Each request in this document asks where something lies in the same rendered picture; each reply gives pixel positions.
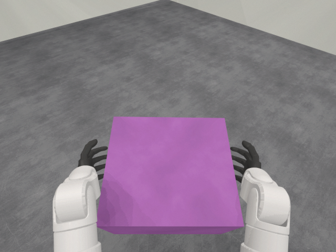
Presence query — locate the robot right forearm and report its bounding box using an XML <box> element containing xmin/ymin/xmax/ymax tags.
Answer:
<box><xmin>240</xmin><ymin>167</ymin><xmax>290</xmax><ymax>252</ymax></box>

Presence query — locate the robot right hand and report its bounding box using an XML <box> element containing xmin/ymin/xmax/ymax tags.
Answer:
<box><xmin>230</xmin><ymin>141</ymin><xmax>261</xmax><ymax>183</ymax></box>

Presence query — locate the robot left forearm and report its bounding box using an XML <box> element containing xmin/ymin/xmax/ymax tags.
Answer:
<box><xmin>52</xmin><ymin>165</ymin><xmax>101</xmax><ymax>252</ymax></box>

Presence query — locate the robot left hand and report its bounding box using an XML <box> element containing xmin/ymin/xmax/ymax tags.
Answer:
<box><xmin>78</xmin><ymin>139</ymin><xmax>108</xmax><ymax>180</ymax></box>

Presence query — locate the carton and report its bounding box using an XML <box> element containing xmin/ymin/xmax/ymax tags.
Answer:
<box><xmin>96</xmin><ymin>117</ymin><xmax>244</xmax><ymax>234</ymax></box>

